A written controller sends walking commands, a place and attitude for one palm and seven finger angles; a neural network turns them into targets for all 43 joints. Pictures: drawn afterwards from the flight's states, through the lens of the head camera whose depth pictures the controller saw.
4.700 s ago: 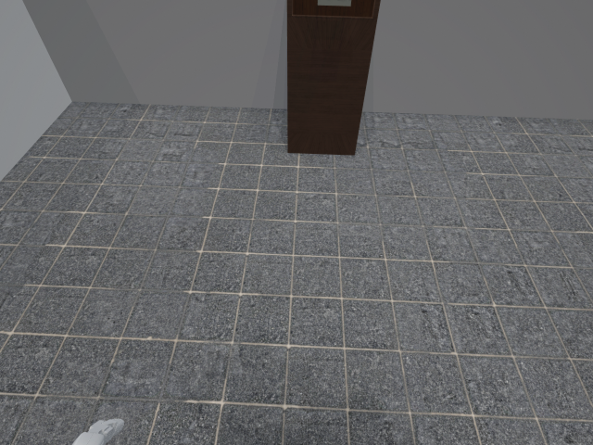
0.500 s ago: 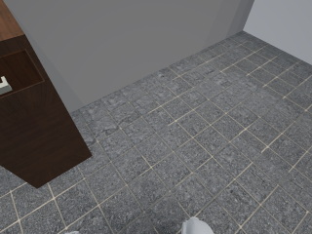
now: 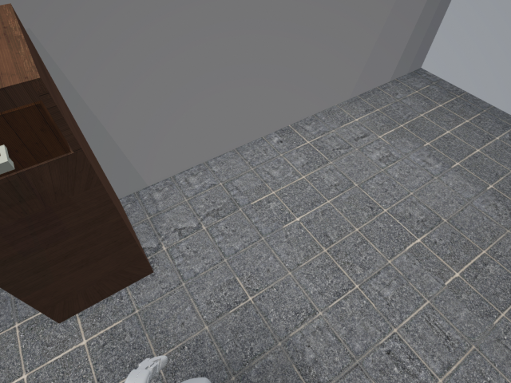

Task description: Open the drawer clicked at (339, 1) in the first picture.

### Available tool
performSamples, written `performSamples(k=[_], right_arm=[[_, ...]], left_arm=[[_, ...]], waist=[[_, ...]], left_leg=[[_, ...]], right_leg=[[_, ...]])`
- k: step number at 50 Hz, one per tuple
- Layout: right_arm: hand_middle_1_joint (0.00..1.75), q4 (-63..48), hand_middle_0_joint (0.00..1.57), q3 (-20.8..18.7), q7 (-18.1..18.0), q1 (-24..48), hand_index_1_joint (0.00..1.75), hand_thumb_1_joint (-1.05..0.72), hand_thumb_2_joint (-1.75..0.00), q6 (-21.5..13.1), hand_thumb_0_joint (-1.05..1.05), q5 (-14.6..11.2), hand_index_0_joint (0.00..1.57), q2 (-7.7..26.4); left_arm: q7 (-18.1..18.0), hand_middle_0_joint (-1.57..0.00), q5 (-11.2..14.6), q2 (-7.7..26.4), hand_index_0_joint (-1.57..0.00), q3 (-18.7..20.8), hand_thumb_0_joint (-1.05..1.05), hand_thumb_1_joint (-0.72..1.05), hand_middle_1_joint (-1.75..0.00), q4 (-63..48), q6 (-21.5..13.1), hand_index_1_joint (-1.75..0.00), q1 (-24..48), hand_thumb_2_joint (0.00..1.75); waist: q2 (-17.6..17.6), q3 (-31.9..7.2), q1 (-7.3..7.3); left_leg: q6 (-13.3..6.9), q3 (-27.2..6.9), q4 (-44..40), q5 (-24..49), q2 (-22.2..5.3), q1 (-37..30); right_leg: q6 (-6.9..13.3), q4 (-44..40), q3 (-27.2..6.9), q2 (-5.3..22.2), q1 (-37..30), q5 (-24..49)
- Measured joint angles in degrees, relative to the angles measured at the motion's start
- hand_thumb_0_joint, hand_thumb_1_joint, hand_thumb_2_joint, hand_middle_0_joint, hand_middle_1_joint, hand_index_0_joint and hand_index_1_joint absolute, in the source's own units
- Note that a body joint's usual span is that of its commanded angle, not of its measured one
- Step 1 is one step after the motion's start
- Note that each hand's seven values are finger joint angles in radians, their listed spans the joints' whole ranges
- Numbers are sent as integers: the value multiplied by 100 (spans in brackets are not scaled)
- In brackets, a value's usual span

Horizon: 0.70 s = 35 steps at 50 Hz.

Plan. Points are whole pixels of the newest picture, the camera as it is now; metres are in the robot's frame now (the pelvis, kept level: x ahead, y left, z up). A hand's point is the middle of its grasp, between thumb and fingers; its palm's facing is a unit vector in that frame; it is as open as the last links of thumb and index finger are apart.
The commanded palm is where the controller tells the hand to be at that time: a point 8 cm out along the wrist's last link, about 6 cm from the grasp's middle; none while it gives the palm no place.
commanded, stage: turn to face it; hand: left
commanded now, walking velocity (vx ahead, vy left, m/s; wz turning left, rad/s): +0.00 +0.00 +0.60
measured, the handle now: out of the picture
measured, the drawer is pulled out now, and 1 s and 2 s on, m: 0.00 0.00 0.00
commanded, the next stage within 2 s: take the last steps up to it in 0.94 s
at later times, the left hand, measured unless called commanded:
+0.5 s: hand out of the picture +0.03 +0.26 -0.15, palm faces +0.31 -0.91 -0.27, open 7.4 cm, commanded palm none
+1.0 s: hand out of the picture -0.13 +0.16 -0.16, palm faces +0.55 -0.80 -0.26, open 7.4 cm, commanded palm none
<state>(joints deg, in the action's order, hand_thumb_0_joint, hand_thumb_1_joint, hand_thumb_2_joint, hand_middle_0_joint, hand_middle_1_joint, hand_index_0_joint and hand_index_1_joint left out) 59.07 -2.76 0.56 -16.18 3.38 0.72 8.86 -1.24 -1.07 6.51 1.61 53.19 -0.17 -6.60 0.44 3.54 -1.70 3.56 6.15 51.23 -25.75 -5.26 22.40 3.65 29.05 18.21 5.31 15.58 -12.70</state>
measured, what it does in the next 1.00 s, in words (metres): steps on the spot, turning left: left foot, then right foot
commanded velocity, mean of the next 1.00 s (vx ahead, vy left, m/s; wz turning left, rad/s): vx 0.00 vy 0.00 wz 0.48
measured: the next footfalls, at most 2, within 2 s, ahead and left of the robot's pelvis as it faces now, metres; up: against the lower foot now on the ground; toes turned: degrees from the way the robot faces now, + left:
left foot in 0.10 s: +0.04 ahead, +0.13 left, +0.00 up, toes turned +13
right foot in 0.62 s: +0.06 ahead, -0.12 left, +0.00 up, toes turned +19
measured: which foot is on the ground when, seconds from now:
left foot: up 0.00-0.08, down 0.10-0.62, up 0.64-1.00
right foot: down 0.00-0.12, up 0.14-0.60, down 0.62-1.00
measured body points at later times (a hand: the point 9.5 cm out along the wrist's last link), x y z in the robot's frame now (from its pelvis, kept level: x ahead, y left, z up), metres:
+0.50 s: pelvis -0.02 +0.02 +0.01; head +0.01 +0.04 +0.45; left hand +0.01 +0.31 -0.13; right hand +0.11 -0.21 -0.13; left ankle +0.00 +0.12 -0.74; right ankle +0.02 -0.14 -0.68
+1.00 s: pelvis -0.06 -0.03 +0.00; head -0.02 -0.02 +0.45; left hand -0.16 +0.20 -0.14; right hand +0.16 -0.21 -0.15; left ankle -0.15 +0.08 -0.71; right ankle +0.02 -0.13 -0.74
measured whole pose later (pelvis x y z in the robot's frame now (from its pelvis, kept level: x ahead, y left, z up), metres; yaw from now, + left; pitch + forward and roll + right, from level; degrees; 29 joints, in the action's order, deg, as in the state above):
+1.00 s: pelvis -0.06 -0.03 +0.00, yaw +32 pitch -1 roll +2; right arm 55.0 -4.3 1.2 -8.8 4.3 0.5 14.7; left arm -0.9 -1.8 11.1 2.0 53.4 0.7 -15.2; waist 0.0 4.9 1.6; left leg 3.6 2.1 43.4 -25.8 -1.3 17.5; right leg -1.1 30.9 10.2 8.4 14.3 -15.0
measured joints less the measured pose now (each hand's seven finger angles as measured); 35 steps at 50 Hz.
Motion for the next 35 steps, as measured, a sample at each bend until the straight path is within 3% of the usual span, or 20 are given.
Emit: performSamples(k=[4,6,9,13,20,27,31,33,35], right_arm=[[30,-151,20,-38,19,139,30,-91,-90,-40,0,16,19,24],[30,-251,20,-78,29,184,30,-91,-90,-99,0,37,19,76],[30,-382,20,-82,1,259,30,-91,-90,-192,0,90,19,102],[30,-416,20,-50,-80,266,30,-91,-90,-255,0,69,19,180],[30,-458,20,-55,-71,301,30,-91,-90,-258,0,44,20,282],[30,-518,20,-123,-15,370,30,-90,-90,-138,0,66,20,426],[30,-562,20,-195,17,381,30,-90,-90,-40,0,48,20,535],[30,-559,20,-263,19,414,30,-90,-90,22,0,21,20,623],[30,-555,20,-314,34,413,30,-91,-90,85,0,50,20,699]], left_arm=[[-18,-20,-23,222,-21,109,-1,92,-30,52,74,-30,-136,90],[-11,-20,13,361,-21,184,-1,91,-30,92,157,-30,-257,90],[-3,-20,6,579,-20,314,-1,91,-30,183,377,-30,-390,90],[54,-20,-7,738,-20,403,0,92,-30,229,406,-30,-427,90],[14,-20,40,863,-20,391,0,91,-30,114,367,-29,-382,90],[11,-20,84,700,-20,274,0,91,-30,-99,350,-30,-105,90],[25,-20,105,568,-20,180,0,91,-30,-281,225,-30,-93,90],[10,-20,47,461,-20,127,0,91,-30,-319,152,-30,-146,90],[9,-20,27,371,-20,52,0,91,-30,-328,161,-30,-262,90]], waist=[[-102,23,75],[-160,-9,77],[-235,-13,81],[-149,-25,113],[-70,-55,117],[84,-30,-29],[181,-74,-48],[314,-55,-13],[371,-77,-13]], left_leg=[[-62,152,-930,304,5,-330],[-220,158,-1310,658,75,-444],[-593,121,-1263,598,216,-376],[-674,-71,-1913,994,383,-550],[-703,-466,-2522,1439,596,-735],[-568,-962,-2398,1587,740,-521],[-395,-1236,-2111,1594,880,-234],[-291,-1272,-1394,823,893,71],[-223,-1134,-212,261,928,451]], right_leg=[[-140,410,257,216,111,-206],[-294,838,292,373,279,-451],[-607,2245,-538,212,871,-1463],[-804,3461,-1256,24,1343,-1034],[-1022,3111,-1719,-28,1137,-937],[-956,1808,-1796,-230,573,-1194],[-820,463,-1729,-364,-27,-711],[-454,303,-1573,-380,-80,-357],[-340,292,-1415,-284,-132,-393]])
